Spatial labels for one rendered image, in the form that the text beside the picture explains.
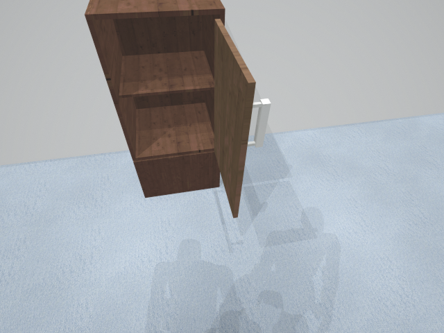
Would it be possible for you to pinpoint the cupboard door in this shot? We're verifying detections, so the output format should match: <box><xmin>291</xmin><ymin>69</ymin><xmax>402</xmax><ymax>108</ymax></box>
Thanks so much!
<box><xmin>214</xmin><ymin>19</ymin><xmax>256</xmax><ymax>218</ymax></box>

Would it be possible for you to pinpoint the handle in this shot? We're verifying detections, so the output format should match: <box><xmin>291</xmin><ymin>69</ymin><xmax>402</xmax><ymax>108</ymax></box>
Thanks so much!
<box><xmin>248</xmin><ymin>99</ymin><xmax>271</xmax><ymax>148</ymax></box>

